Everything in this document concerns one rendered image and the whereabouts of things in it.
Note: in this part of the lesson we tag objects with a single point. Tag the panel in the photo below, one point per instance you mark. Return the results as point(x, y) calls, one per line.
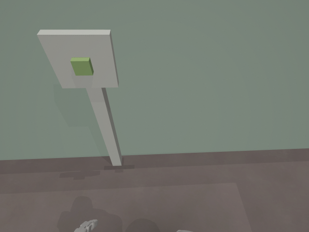
point(60, 45)

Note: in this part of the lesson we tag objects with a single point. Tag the robot left hand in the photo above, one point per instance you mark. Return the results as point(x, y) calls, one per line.
point(87, 226)

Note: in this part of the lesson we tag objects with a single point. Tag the button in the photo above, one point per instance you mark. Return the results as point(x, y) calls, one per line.
point(82, 66)

